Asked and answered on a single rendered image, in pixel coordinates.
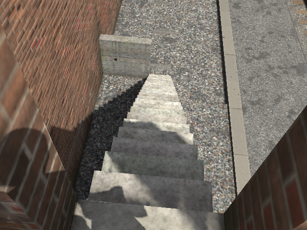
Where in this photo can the stairs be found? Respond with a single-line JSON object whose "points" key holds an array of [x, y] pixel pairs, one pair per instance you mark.
{"points": [[153, 160]]}

